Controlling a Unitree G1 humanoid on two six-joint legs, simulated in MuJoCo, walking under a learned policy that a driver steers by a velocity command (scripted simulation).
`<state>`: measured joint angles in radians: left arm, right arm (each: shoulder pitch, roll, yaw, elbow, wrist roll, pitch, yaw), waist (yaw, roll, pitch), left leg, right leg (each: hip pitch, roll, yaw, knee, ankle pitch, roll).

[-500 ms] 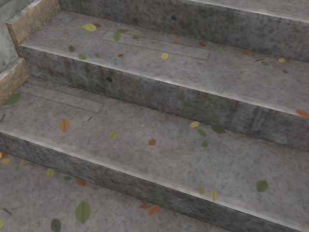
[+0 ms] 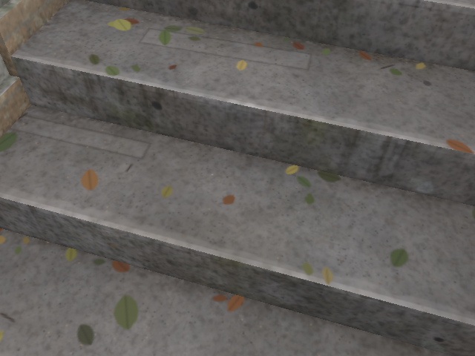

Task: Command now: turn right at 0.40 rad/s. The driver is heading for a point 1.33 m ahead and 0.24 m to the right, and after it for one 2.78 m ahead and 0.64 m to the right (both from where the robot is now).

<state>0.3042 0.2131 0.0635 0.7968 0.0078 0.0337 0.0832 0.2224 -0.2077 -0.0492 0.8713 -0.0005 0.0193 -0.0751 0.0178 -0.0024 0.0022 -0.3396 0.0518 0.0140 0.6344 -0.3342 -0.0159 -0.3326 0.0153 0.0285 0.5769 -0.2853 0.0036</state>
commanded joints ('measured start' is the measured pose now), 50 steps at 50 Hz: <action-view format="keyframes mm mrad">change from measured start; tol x64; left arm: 1 -116 73 22 -126 -25 -10 9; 50 -113 -49 -73 -120 -21 -127 -162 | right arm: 1 196 -147 -34 -52 -4 -10 -6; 50 152 41 53 -50 -52 -74 83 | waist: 1 -99 197 -1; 50 15 58 48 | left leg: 1 217 133 -179 -214 91 87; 14 120 291 32 -172 466 192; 18 -513 -43 57 610 -347 -46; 34 -1296 43 -73 1666 -43 -28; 43 -21 -95 163 623 -225 86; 46 285 266 -1127 -471 -759 284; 50 -218 234 -568 -236 -474 148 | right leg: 1 -355 19 40 142 -62 -49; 6 -453 -37 118 1278 -215 88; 16 126 19 -145 -53 51 -61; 19 290 -370 716 -349 -495 -398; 40 -202 -222 154 -693 38 -210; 43 188 -200 21 -269 1334 -162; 46 -232 132 275 797 94 -88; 50 -558 1 190 1310 238 -170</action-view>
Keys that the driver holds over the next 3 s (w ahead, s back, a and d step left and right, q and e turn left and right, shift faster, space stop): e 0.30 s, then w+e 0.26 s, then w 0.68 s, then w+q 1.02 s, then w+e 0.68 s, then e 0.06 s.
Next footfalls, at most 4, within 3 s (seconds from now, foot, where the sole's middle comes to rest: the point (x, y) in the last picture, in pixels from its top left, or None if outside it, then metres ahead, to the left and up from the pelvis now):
0.32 right None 0.00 -0.15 -0.76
0.88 left None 0.38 0.03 -0.60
1.52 right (392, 240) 0.65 -0.33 -0.43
2.06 left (303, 82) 1.02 -0.13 -0.26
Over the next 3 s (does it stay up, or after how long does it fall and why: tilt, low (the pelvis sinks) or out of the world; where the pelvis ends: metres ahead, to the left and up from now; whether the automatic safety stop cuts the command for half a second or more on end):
stays up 1.39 -0.18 0.68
